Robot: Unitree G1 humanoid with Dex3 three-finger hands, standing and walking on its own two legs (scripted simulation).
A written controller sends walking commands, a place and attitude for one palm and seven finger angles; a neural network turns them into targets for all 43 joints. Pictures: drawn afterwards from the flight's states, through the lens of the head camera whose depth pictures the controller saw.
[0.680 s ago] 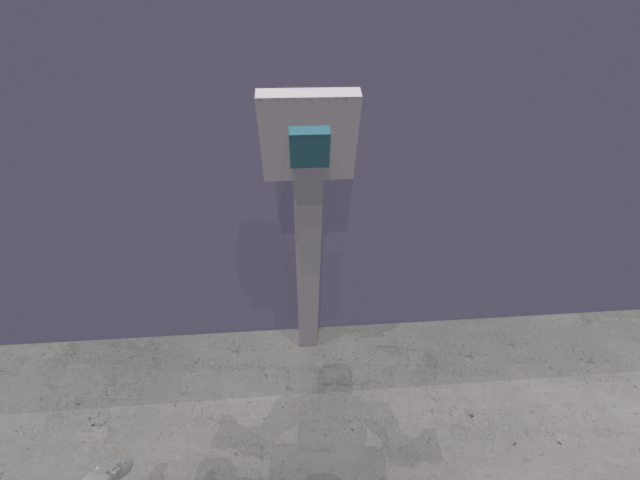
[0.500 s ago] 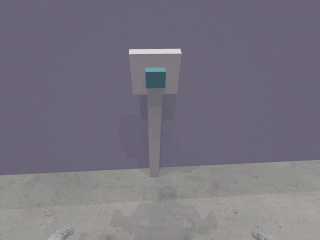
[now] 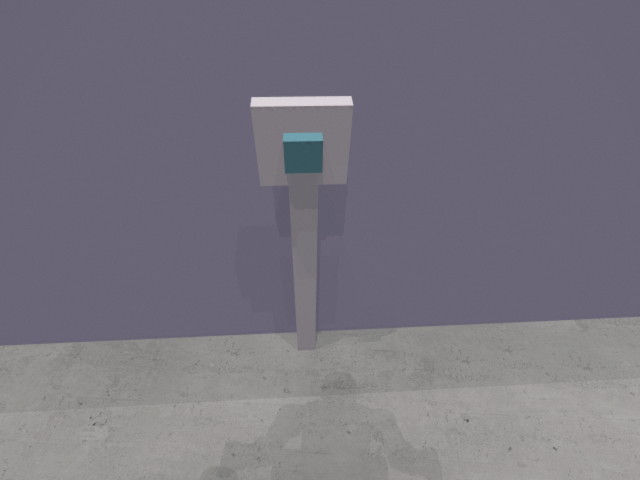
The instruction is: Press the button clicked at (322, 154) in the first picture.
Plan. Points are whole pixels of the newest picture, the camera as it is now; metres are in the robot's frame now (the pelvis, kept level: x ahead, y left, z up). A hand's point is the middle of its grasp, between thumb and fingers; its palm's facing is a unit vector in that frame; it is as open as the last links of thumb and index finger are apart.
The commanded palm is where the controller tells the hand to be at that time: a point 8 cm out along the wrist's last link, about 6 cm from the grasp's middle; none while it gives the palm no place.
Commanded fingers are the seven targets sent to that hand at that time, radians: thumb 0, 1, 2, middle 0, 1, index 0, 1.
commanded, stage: stand and wait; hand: left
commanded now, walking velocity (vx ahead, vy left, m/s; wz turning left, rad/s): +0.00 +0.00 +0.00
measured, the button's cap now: (303, 152) +0.61 +0.07 +0.07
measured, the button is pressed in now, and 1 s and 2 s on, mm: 0 0 0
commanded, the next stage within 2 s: look at it before walking up in 0.56 s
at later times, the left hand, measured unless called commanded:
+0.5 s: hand out of the picture +0.05 +0.21 -0.16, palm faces -0.02 -0.95 -0.30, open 7.4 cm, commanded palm none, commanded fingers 0.00 0.90 0.90 -0.20 -0.30 -0.20 -0.30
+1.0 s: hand out of the picture +0.05 +0.22 -0.16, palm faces -0.02 -0.95 -0.32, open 7.4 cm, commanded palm none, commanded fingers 0.00 0.90 0.90 -0.20 -0.30 -0.20 -0.30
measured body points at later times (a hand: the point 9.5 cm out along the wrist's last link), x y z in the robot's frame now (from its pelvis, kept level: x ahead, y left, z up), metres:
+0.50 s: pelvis -0.02 -0.01 +0.00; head -0.01 -0.01 +0.45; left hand +0.05 +0.26 -0.14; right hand +0.05 -0.30 -0.14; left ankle -0.03 +0.11 -0.74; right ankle -0.03 -0.13 -0.74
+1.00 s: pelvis -0.02 -0.01 +0.00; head -0.01 -0.02 +0.45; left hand +0.05 +0.27 -0.13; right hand +0.05 -0.30 -0.14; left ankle -0.03 +0.11 -0.74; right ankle -0.03 -0.13 -0.74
